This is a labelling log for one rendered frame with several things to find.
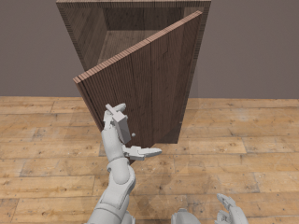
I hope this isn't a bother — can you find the robot left forearm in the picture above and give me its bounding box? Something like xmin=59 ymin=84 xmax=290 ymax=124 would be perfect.
xmin=84 ymin=157 xmax=136 ymax=224

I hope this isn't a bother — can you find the robot right shin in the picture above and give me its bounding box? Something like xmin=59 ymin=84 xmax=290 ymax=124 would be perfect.
xmin=178 ymin=208 xmax=188 ymax=212

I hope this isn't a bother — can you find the robot left hand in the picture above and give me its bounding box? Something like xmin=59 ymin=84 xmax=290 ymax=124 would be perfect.
xmin=101 ymin=103 xmax=162 ymax=162

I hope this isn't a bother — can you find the handle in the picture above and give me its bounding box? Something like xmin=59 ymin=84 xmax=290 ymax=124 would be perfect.
xmin=106 ymin=104 xmax=131 ymax=144

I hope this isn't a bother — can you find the cupboard door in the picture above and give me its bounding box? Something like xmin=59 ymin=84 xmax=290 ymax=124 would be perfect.
xmin=73 ymin=10 xmax=203 ymax=165

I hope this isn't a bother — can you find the robot right hand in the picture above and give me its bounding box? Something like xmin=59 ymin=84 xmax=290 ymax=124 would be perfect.
xmin=214 ymin=193 xmax=249 ymax=224

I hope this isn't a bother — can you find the robot left thigh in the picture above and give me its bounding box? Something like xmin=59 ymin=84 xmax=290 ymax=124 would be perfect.
xmin=121 ymin=213 xmax=135 ymax=224

